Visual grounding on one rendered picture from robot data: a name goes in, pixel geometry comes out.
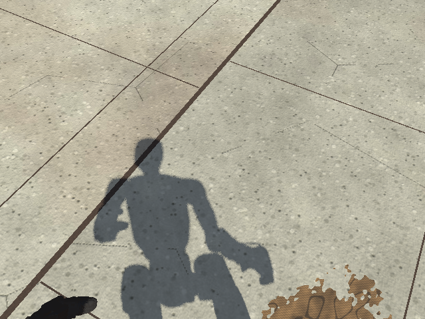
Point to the robot left hand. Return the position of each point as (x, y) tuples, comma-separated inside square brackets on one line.
[(65, 308)]

